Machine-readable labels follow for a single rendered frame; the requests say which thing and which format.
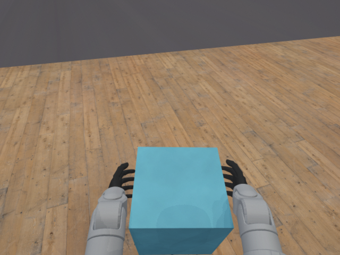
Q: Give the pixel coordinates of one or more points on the robot left hand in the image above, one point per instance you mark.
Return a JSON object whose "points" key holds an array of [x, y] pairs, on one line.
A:
{"points": [[117, 179]]}

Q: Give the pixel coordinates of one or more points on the robot left forearm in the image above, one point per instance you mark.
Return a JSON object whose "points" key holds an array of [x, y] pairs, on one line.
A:
{"points": [[107, 226]]}

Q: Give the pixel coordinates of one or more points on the robot right forearm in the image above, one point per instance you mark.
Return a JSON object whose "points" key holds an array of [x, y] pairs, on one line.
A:
{"points": [[257, 229]]}

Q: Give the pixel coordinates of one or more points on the robot right hand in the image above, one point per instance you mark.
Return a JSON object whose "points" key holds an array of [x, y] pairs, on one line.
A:
{"points": [[236, 177]]}

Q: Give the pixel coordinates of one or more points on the carton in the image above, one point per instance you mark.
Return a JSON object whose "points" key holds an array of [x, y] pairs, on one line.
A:
{"points": [[179, 201]]}

